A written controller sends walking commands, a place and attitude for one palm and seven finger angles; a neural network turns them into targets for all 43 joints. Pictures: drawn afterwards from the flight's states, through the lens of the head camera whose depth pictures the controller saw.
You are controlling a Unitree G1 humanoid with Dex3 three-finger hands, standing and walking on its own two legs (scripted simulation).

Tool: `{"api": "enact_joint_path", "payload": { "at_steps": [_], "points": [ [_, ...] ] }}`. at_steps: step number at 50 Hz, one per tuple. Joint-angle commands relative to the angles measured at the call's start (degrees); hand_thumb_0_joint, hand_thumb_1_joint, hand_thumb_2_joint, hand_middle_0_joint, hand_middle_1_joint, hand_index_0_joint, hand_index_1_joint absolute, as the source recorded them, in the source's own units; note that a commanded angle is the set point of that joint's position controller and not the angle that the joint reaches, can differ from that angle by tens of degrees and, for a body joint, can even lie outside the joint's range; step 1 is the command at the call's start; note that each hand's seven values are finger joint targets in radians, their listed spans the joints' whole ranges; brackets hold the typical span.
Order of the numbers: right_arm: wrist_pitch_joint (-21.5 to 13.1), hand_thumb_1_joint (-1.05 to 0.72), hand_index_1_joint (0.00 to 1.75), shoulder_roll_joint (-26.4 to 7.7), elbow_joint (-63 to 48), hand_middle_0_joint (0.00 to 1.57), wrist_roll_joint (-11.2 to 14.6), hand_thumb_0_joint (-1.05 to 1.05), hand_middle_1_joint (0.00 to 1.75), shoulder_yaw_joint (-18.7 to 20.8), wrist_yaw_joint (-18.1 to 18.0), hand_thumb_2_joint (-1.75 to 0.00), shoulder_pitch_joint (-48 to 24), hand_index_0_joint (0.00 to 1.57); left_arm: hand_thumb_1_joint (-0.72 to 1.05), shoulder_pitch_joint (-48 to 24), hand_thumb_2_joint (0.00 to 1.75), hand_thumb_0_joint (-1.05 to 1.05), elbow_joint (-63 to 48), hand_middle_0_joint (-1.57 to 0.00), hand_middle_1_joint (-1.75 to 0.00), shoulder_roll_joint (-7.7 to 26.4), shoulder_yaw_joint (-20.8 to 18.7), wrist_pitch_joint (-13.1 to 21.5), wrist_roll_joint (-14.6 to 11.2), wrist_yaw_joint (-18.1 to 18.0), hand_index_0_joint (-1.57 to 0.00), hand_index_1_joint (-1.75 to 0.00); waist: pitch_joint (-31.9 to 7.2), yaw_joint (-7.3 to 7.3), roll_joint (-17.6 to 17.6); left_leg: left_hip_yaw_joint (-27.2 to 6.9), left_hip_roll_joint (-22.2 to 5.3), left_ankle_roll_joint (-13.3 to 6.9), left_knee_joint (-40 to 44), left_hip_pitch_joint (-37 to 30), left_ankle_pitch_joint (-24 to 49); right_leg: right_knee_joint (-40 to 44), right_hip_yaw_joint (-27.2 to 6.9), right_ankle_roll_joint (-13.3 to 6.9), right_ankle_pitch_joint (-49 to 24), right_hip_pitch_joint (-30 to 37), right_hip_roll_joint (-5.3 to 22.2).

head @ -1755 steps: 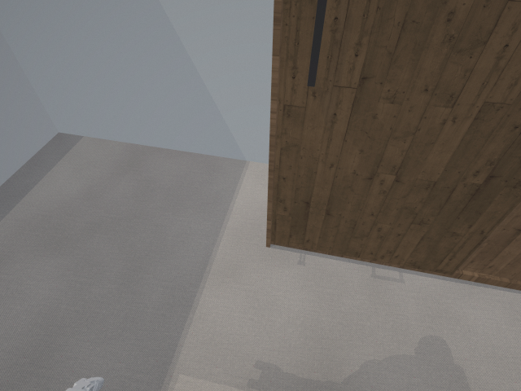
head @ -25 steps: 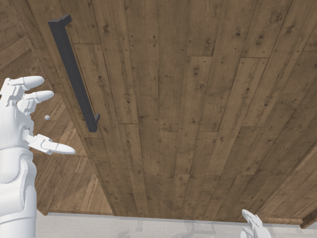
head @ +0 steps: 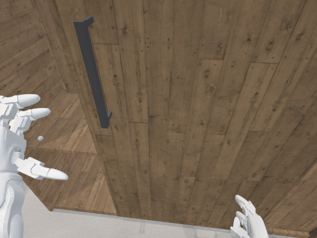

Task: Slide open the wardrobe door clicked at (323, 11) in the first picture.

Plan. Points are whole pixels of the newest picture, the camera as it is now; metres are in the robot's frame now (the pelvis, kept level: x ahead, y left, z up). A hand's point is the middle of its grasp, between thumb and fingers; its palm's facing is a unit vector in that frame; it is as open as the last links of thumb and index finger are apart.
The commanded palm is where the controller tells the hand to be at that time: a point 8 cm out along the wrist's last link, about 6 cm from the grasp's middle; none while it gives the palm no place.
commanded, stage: draw the hand back to the body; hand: left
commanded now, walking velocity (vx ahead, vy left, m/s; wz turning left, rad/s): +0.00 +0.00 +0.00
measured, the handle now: (98, 79) +0.40 +0.22 +0.23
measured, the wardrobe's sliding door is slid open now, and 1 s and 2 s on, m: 0.43 0.43 0.43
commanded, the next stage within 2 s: step back with the hand held close in 1.68 s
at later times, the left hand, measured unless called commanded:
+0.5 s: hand (42, 146) +0.21 +0.26 +0.19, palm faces +0.11 -0.99 -0.09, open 14.7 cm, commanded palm +0.17 +0.30 +0.20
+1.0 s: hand (46, 147) +0.22 +0.27 +0.18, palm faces +0.47 -0.82 -0.32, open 11.8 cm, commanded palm +0.17 +0.30 +0.19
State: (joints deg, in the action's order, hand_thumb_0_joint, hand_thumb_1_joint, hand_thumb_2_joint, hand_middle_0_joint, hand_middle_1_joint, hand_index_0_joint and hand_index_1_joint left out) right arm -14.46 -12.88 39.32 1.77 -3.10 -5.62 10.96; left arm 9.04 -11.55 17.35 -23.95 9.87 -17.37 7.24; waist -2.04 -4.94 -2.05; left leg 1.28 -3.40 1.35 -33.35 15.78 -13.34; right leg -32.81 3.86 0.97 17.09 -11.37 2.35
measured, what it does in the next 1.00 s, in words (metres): stands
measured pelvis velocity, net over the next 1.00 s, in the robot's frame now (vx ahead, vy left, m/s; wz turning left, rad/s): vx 0.02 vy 0.01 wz -0.02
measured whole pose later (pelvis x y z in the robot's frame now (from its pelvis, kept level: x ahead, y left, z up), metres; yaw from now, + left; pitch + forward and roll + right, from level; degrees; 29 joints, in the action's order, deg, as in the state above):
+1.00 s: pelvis +0.02 +0.01 +0.01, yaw -1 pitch -6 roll +0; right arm -11.3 -12.9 40.2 0.1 -1.3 -5.5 12.4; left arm 22.4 -20.4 18.6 -19.3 6.0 -4.8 -6.1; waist 1.4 -4.9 -3.2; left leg 2.8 -3.0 0.9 -27.4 8.8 -12.8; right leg -26.0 2.6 1.6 15.5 -4.6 2.5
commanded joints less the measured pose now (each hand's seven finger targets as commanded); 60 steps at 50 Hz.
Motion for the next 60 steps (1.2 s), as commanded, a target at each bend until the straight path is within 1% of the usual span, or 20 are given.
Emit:
{"api": "enact_joint_path", "payload": {
  "at_steps": [1, 5, 6, 8, 10, 13, 15, 20, 22, 26, 30, 31, 32, 35, 36, 45, 47, 51, 58, 60],
  "points": [
    [-3.81, -0.90, 0.30, -6.62, -9.49, 0.20, -0.18, 0.00, 0.30, 2.49, -0.53, -0.90, -8.99, 0.20, -0.55, -10.80, 0.20, 0.00, -14.51, -0.25, -1.15, 11.53, -4.52, 3.06, -1.14, -0.43, -0.25, -1.15, -2.72, 0.58, -0.93, -0.72, 3.11, -1.86, 5.81, -3.67, -2.78, 8.16, -0.76, -1.16, 0.73, -5.80, -2.08],
    [-4.17, -0.90, 0.30, -6.89, -8.79, 0.20, -0.22, 0.00, 0.30, 2.42, -0.94, -0.90, -8.68, 0.20, -0.55, -12.90, 0.20, 0.00, -14.82, -0.25, -1.15, 11.93, -4.24, 3.02, -1.00, -0.43, -0.25, -1.15, -2.19, 0.94, -2.01, -1.12, 2.99, -1.74, 5.46, -3.71, -3.63, 7.81, -0.85, -1.24, 1.09, -6.69, -2.29],
    [-3.81, -0.90, 0.30, -8.01, -8.60, 0.20, 0.75, 0.00, 0.30, 2.36, -1.33, -0.90, -7.39, 0.20, -0.55, -7.79, 0.20, 0.00, -8.49, -0.25, -1.15, 14.13, -1.95, -2.54, -0.16, 3.20, -0.25, -1.15, -2.55, 1.07, -3.25, -1.43, 2.33, -1.91, 7.20, -3.36, -5.73, 8.00, -1.01, -1.25, 1.55, -5.06, -1.99],
    [-3.63, -0.90, 0.30, -7.63, -10.56, 0.20, 1.55, 0.00, 0.30, 1.98, -2.37, -0.90, -8.96, 0.20, -0.55, -14.12, 0.20, 0.00, -14.77, -0.25, -1.15, 15.22, -1.71, -7.06, -1.24, 6.19, -0.25, -1.15, -3.97, 0.97, -4.49, -1.74, 2.74, -2.32, 7.58, -5.08, -4.24, 8.53, -0.87, -1.17, -0.16, -3.58, -2.06],
    [-3.76, -0.90, 0.30, -8.03, -11.05, 0.20, 1.94, 0.00, 0.30, 1.75, -2.90, -0.90, -9.15, 0.20, -0.55, -10.87, 0.20, 0.00, -14.85, -0.25, -1.15, 18.50, -5.10, -11.59, -2.02, 8.24, -0.25, -1.15, -5.86, 0.00, -3.09, -1.83, 2.66, -2.59, 7.16, -6.27, -1.07, 8.81, -0.49, -1.11, -2.53, -1.58, -2.37],
    [-4.19, -0.90, 0.30, -8.26, -11.91, 0.20, 2.81, 0.00, 0.30, 1.17, -2.75, -0.90, -9.42, 0.20, -0.55, -9.79, 0.20, 0.00, -16.09, -0.25, -1.15, 19.63, -6.64, -16.98, -4.63, 12.40, -0.25, -1.15, -5.85, 0.44, -2.99, -2.11, 2.62, -2.59, 7.54, -7.86, 2.10, 8.96, 0.50, -1.15, -5.81, -1.30, -2.60],
    [-4.52, -0.90, 0.30, -8.71, -12.22, 0.20, 2.92, 0.00, 0.30, 0.90, -2.43, -0.90, -9.81, 0.20, -0.55, -8.04, 0.20, 0.00, -14.70, -0.25, -1.15, 22.51, -11.18, -19.26, -7.15, 14.50, -0.25, -1.15, -6.34, -0.33, -3.09, -2.31, 2.73, -2.39, 7.18, -8.58, 3.65, 9.27, 0.22, -1.32, -7.34, -0.48, -3.06],
    [-4.76, -0.90, 0.30, -8.22, -12.97, 0.20, 3.20, 0.00, 0.30, 1.12, -0.75, -0.90, -8.89, 0.20, -0.55, -2.53, 0.20, 0.00, -14.86, -0.25, -1.15, 18.48, -10.94, -19.64, -8.79, 14.30, -0.25, -1.15, -3.60, -0.27, -2.52, -1.82, 2.46, -1.83, 7.14, -8.43, 5.43, 9.19, 0.85, -1.28, -9.13, -2.00, -3.55],
    [-4.84, -0.90, 0.30, -8.32, -13.33, 0.20, 3.38, 0.00, 0.30, 1.35, -0.46, -0.90, -8.27, 0.20, -0.55, -3.38, 0.20, 0.00, -16.14, -0.25, -1.15, 15.85, -7.65, -20.07, -8.26, 13.87, -0.25, -1.15, -2.48, 0.58, -2.33, -1.68, 2.41, -1.89, 7.53, -8.32, 3.86, 9.22, 1.03, -1.04, -7.64, -3.44, -3.34],
    [-4.75, -0.90, 0.30, -8.77, -13.31, 0.20, 3.38, 0.00, 0.30, 1.54, -0.85, -0.90, -8.10, 0.20, -0.51, -3.81, 0.22, 0.00, -16.00, -0.25, -1.13, 17.34, -7.87, -21.03, -6.57, 12.94, -0.25, -1.13, -0.99, 0.88, -1.09, -1.81, 2.46, -2.20, 7.85, -7.31, 0.65, 10.18, 0.64, -0.87, -3.49, -4.64, -3.24],
    [-5.18, -0.90, 0.30, -8.44, -13.51, 0.20, 3.09, 0.00, 0.30, 1.36, -1.41, -0.90, -8.77, 0.20, -0.37, -7.24, 0.29, 0.00, -20.49, -0.24, -1.04, 19.97, -8.85, -19.44, -5.50, 12.15, -0.24, -1.04, -2.36, 0.80, -4.03, -1.90, 2.76, -2.38, 7.44, -8.11, -0.58, 10.54, 0.08, -0.98, -1.36, -4.18, -3.15],
    [-5.21, -0.90, 0.30, -6.82, -13.77, 0.20, 0.44, 0.00, 0.30, 2.21, -0.86, -0.90, -9.77, 0.20, -0.33, -9.18, 0.31, 0.00, -27.00, -0.24, -1.02, 23.92, -9.58, -12.11, 5.28, -0.01, -0.24, -1.02, 3.90, -0.69, -3.76, -0.56, 3.00, -1.95, 7.36, -4.48, -0.54, 14.22, -2.17, -1.21, -1.29, -5.38, -2.59],
    [-5.25, -0.90, 0.30, -6.65, -12.61, 0.20, 0.13, 0.00, 0.30, 2.08, -0.93, -0.90, -9.35, 0.20, -0.30, -2.52, 0.32, 0.00, -19.10, -0.24, -1.00, 16.21, -5.79, -10.26, 5.54, -4.63, -0.24, -1.00, 6.18, 0.66, -1.02, 0.09, 2.58, -1.55, 6.95, -4.67, -2.80, 14.60, -1.48, -1.28, 0.82, -7.12, -1.79],
    [-3.68, -0.90, 0.30, -7.07, -11.35, 0.20, -0.54, 0.00, 0.30, 3.32, -0.48, -0.90, -8.12, 0.20, -0.19, 3.21, 0.37, 0.00, -20.66, -0.24, -0.94, 14.88, -4.52, -5.38, 8.86, -10.42, -0.24, -0.94, 0.96, 0.20, -0.31, 0.51, 2.08, -2.15, 7.37, -7.58, -2.31, 13.93, -1.75, -1.09, 0.15, -3.58, -1.11],
    [-3.27, -0.90, 0.30, -6.77, -11.35, 0.20, -0.70, 0.00, 0.30, 3.39, -0.34, -0.90, -7.82, 0.20, -0.15, 3.72, 0.39, 0.00, -20.99, -0.24, -0.92, 13.95, -3.51, -4.22, 9.49, -11.22, -0.24, -0.92, -0.68, 0.40, -2.38, 0.75, 1.92, -2.19, 7.75, -8.23, -1.64, 13.20, -1.99, -1.17, -0.70, -2.36, -0.81],
    [-1.18, -0.90, 0.30, -6.91, -9.84, 0.20, -1.79, 0.00, 0.30, 4.36, -0.70, -0.90, -8.65, 0.20, 0.17, 3.92, 0.55, 0.00, -21.24, -0.22, -0.73, 13.97, -2.29, 0.14, 12.34, -14.30, -0.22, -0.73, -0.18, 0.48, 0.37, 0.58, 1.55, -2.93, 9.94, -11.00, 3.04, 13.74, -1.58, -1.09, -5.31, 0.54, -0.86],
    [-0.81, -0.90, 0.30, -6.59, -9.99, 0.20, -1.88, 0.00, 0.30, 4.31, -0.52, -0.90, -8.53, 0.20, 0.25, 4.58, 0.58, 0.00, -22.52, -0.22, -0.68, 13.01, -1.20, 0.48, 12.63, -14.30, -0.22, -0.68, -1.75, 0.37, -2.04, 0.61, 1.66, -2.73, 10.20, -11.88, 4.93, 12.79, -1.50, -1.27, -7.52, 1.88, -0.82],
    [0.02, -0.90, 0.30, -6.39, -10.16, 0.20, -1.90, 0.00, 0.30, 4.34, -0.12, -0.90, -8.43, 0.20, 0.39, 8.98, 0.65, 0.00, -21.25, -0.22, -0.60, 12.12, -1.03, 0.28, 12.62, -14.12, -0.22, -0.60, 0.24, 0.18, 0.66, 0.60, 1.34, -2.65, 10.85, -11.42, 6.59, 12.84, -1.19, -1.22, -9.44, 2.24, -1.15],
    [1.72, -0.90, 0.30, -6.11, -11.09, 0.20, -1.96, 0.00, 0.30, 4.41, 0.28, -0.90, -8.20, 0.20, 0.65, 10.26, 0.78, 0.00, -23.28, -0.21, -0.45, 12.28, -1.52, 0.07, 12.75, -13.76, -0.21, -0.45, 0.14, 0.03, -2.00, 0.75, 1.33, -2.14, 11.47, -11.66, 7.85, 12.93, -1.27, -1.35, -10.64, 3.10, -1.50],
    [1.99, -0.90, 0.30, -6.27, -11.10, 0.20, -2.09, 0.00, 0.30, 4.50, 0.15, -0.90, -8.35, 0.20, 0.72, 11.72, 0.81, 0.00, -22.33, -0.21, -0.41, 12.48, -2.11, -0.37, 12.76, -13.70, -0.21, -0.41, 0.51, -0.20, 0.24, 0.93, 1.25, -2.31, 11.51, -11.90, 8.96, 13.52, -1.12, -1.24, -11.69, 3.26, -1.76]
  ]
}}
